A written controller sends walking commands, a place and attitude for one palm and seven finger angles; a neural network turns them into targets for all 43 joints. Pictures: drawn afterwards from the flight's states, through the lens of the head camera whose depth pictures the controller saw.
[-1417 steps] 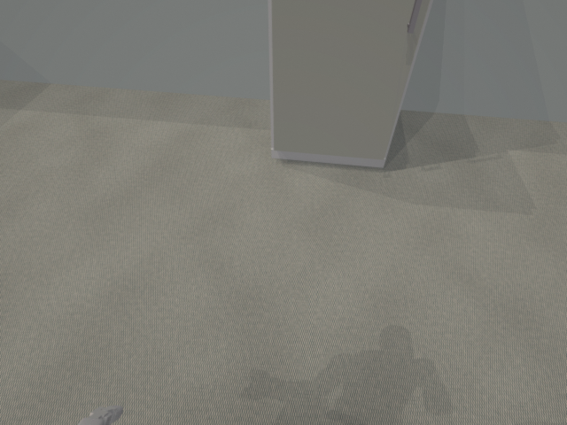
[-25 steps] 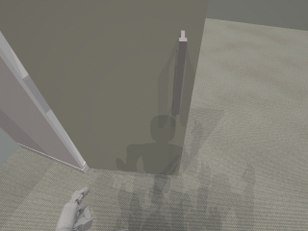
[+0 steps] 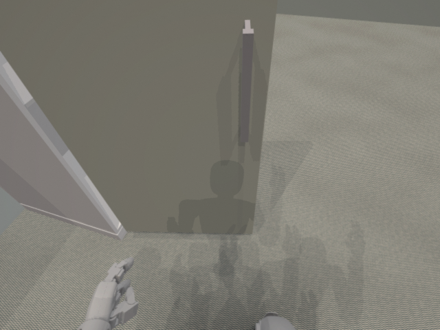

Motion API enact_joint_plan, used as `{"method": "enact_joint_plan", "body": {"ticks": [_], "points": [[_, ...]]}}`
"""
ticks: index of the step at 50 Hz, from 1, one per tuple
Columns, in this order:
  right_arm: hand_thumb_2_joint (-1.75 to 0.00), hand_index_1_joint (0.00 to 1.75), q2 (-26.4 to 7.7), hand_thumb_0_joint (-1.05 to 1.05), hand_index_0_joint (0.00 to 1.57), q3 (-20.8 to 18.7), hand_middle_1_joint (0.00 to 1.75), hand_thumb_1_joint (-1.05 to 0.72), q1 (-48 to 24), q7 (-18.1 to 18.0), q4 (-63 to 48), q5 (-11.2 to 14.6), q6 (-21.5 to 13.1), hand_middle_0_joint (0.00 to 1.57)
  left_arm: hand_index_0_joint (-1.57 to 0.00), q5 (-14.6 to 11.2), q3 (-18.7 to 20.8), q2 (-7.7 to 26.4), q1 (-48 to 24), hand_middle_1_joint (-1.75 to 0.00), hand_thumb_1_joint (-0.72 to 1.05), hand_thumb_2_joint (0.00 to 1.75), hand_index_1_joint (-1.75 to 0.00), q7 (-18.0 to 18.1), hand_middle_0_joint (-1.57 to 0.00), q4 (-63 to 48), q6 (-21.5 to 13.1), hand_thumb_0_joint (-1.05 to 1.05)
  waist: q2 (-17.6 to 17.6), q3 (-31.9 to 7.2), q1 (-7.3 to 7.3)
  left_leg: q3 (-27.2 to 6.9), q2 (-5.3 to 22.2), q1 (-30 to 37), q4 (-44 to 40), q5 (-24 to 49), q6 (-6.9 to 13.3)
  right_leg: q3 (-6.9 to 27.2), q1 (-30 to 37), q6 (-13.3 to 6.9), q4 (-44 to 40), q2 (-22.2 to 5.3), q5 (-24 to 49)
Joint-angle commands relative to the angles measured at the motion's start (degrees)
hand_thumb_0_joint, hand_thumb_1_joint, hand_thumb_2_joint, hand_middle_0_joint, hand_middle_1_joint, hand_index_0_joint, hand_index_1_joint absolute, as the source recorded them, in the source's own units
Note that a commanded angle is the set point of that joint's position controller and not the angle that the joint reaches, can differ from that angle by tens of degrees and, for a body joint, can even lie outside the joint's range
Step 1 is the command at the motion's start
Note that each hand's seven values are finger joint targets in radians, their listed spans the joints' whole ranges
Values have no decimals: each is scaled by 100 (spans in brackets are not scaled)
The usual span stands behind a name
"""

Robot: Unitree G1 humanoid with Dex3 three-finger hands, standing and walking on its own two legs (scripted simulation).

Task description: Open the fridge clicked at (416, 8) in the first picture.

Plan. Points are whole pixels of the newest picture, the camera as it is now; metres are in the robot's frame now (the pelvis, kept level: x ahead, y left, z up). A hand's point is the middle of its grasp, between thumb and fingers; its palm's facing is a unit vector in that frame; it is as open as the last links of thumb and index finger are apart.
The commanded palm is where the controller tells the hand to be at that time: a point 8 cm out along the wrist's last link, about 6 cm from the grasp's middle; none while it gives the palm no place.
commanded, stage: step back with the hand held close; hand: right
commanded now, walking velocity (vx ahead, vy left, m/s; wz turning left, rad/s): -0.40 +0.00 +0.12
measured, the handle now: (245, 89) +0.57 -0.04 +0.13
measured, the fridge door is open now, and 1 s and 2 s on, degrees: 74 74 74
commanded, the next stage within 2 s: stop stepping back and stand still in 0.24 s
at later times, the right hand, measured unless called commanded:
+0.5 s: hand out of the picture +0.09 -0.25 +0.19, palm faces +0.34 +0.82 -0.47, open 7.5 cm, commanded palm +0.03 -0.29 +0.21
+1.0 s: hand out of the picture +0.04 -0.26 +0.20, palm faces +0.40 +0.81 -0.43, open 7.5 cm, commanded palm +0.00 -0.30 +0.21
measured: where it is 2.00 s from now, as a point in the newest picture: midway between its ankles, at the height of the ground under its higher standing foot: outside the picture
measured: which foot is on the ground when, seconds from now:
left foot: down 0.00-0.16, up 0.18-0.46, down 0.48-1.00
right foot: down 0.00-0.46, up 0.48-0.66, down 0.68-1.00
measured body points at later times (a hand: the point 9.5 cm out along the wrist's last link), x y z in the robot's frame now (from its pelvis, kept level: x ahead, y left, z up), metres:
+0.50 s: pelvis -0.13 +0.00 +0.02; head -0.12 -0.02 +0.47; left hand +0.03 +0.23 -0.04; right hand +0.06 -0.29 +0.22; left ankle -0.19 +0.10 -0.72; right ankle +0.00 -0.11 -0.70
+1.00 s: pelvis -0.17 -0.01 +0.02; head -0.19 -0.02 +0.47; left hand -0.06 +0.24 -0.07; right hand +0.01 -0.30 +0.22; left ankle -0.19 +0.09 -0.71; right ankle -0.13 -0.13 -0.68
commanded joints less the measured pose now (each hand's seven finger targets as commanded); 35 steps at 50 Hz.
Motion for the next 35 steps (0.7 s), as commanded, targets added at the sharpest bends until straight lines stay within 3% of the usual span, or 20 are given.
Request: {"method": "enact_joint_plan", "body": {"ticks": [1, 4, 5, 6, 7, 8, 9, 10, 11, 14, 17, 19, 21, 22, 23, 24, 26, 28, 32, 35], "points": [[-90, 30, -1371, 0, 20, -363, 30, -90, -497, -148, -1533, 68, -233, 20, -20, -8, 359, 602, -500, -30, 90, 90, -30, 40, -20, -733, -217, 0, 856, -1371, 21, -2239, 2255, 201, -1892, 3949, 987, 185, 910, 293, 1272, 369, -1005], [-90, 30, -1336, 0, 20, -498, 30, -90, -73, -148, -1424, 64, -29, 20, -20, 37, 235, 514, -509, -30, 90, 90, -30, 89, -20, -736, -30, 0, 628, -1085, 123, -1398, 1863, 243, -1317, 4476, 766, 180, 1191, 231, 31, 224, -781], [-90, 30, -1267, 0, 20, -480, 30, -90, 8, -149, -1396, 88, -1, 20, -20, 18, 225, 574, -464, -30, 90, 90, -30, 137, -20, -717, 28, 0, 324, -1130, 164, -1017, 1536, 358, -932, 4455, 536, 56, 1451, 226, -1016, 251, -81], [-90, 30, -1253, 0, 20, -477, 30, -90, -4, -147, -1503, 117, -18, 20, -20, -21, 261, 715, -453, -30, 90, 90, -30, 185, -20, -748, 33, 0, -375, -1260, 176, -616, 978, 389, -439, 3968, 176, 241, 1745, 98, -1893, -61, 1446], [-90, 30, -1269, 0, 20, -555, 30, -90, 35, -136, -1559, 101, -63, 20, -20, -37, 350, 863, -523, -30, 90, 90, -30, 203, -20, -846, 16, 0, -1359, -1501, 71, -208, 349, 612, 290, 2516, -93, 885, 1653, -192, -2061, -878, 2775], [-90, 30, -1163, 0, 20, -442, 30, -90, 170, -93, -1380, 122, -92, 20, -20, -96, 416, 797, -440, -30, 90, 90, -30, 171, -20, -828, -54, 0, -1519, -1614, 79, -20, 133, 494, 862, 367, -103, 1022, 1787, -397, -2247, -1376, 3379], [-90, 30, -1196, 0, 20, -612, 30, -90, 496, -90, -1187, 254, -52, 20, -20, 2, 439, 791, -409, -30, 90, 90, -30, 164, -20, -892, -109, 0, -1750, -1602, 25, 48, 33, -59, 1726, -794, -107, 1425, 1812, -652, -2251, -1732, 3543], [-90, 30, -1123, 0, 20, -486, 30, -90, 326, -74, -1497, 300, -52, 20, -20, 63, 416, 790, -370, -30, 90, 90, -30, 136, -20, -817, -182, 0, -1458, -1431, 68, -67, 53, -278, 2140, -1021, -98, 1466, 1820, -765, -2252, -1817, 3509], [-90, 30, -1019, 0, 20, -393, 30, -90, 248, -94, -1625, 316, -63, 20, -20, 29, 434, 798, -271, -30, 90, 90, -30, 103, -20, -716, -246, 0, -1106, -1384, 84, -48, 105, -485, 2019, -899, -97, 1245, 2165, -826, -2099, -1754, 3772], [-90, 30, -812, 0, 20, -77, 30, -90, 276, -110, -1605, 287, 118, 20, -20, -42, 422, 823, -334, -30, 90, 90, -30, -2, -20, -662, -314, 0, -1086, -1292, 100, 299, 189, -300, 1383, -678, -162, 824, 2360, -717, -2226, -1558, 3196], [-90, 30, -860, 0, 20, -28, 30, -90, 61, -156, -1491, 289, 321, 20, -20, -32, 357, 827, -518, -30, 90, 90, -30, 1, -20, -672, -267, 0, -1371, -926, 129, 559, 126, 421, 703, -733, -118, 835, 1434, -615, -3037, -1456, 370], [-90, 30, -956, 0, 20, -184, 30, -90, 426, -197, -1285, 312, 392, 20, -20, -58, 305, 827, -467, -30, 90, 90, -30, 36, -20, -807, -224, 0, -1657, -903, 83, 904, 76, 1110, -372, -724, 28, 655, 1076, -392, -3349, -1094, -1555], [-90, 30, -1154, 0, 20, -305, 30, -90, 559, -177, -1386, 298, 417, 20, -20, -57, 284, 849, -497, -30, 90, 90, -30, 44, -20, -924, -116, 0, -1339, -890, 23, 1066, 100, 1798, -1788, -456, 221, 118, 716, 20, -2839, -444, -2160], [-90, 30, -1343, 0, 20, -418, 30, -90, 621, -164, -1408, 266, 409, 20, -20, -35, 267, 781, -484, -30, 90, 90, -30, 33, -20, -951, -30, 0, -514, -748, 37, 307, 739, 1359, -2594, -545, 472, -285, 765, 194, -1609, 25, -1869], [-90, 30, -1736, 0, 20, -722, 30, -90, 686, -189, -1459, 256, 367, 20, -20, 25, 217, 703, -468, -30, 90, 90, -30, 15, -20, -920, 53, 0, 726, -799, -18, -1393, 2109, 315, -3323, -923, 970, -325, 989, 295, 417, 368, -1084], [-90, 30, -1850, 0, 20, -757, 30, -90, 105, -257, -1743, 299, 284, 20, -20, 72, 85, 723, -527, -30, 90, 90, -30, 27, -20, -859, 80, 0, 910, -619, -26, -1762, 2760, 73, -3265, 17, 1304, 57, 365, 279, 1502, 286, -946], [-90, 30, -1181, 0, 20, -284, 30, -90, 96, -233, -983, 309, 393, 20, -20, -109, 163, 726, -164, -30, 90, 90, -30, 108, -20, -645, -35, 0, 984, -728, 164, -1242, 2207, 495, -2698, 30, 1028, 277, 70, 268, 1910, 186, -636], [-90, 30, -1081, 0, 20, -94, 30, -90, -136, -260, -822, 246, 443, 20, -20, -99, 134, 764, -366, -30, 90, 90, -30, 181, -20, -582, -48, 0, 530, -455, 213, -693, 2029, 134, -2472, -4, 787, 225, 631, 165, 776, -65, -677], [-90, 30, -988, 0, 20, 137, 30, -90, -556, -335, -691, 81, 328, 20, -20, -33, 202, 886, -183, -30, 90, 90, -30, 294, -20, -451, -197, 0, -88, -357, 247, -407, 1521, 8, -1895, -1013, 530, -151, 1867, -113, -1528, 135, -971], [-90, 30, -1179, 0, 20, -89, 30, -90, -382, -335, -915, 110, 194, 20, -20, -87, 240, 1069, -252, -30, 90, 90, -30, 306, -20, -611, -275, 0, -1106, -461, 167, 404, 512, 108, -384, -206, 105, 1393, 1685, -504, -2392, -857, -1196]]}}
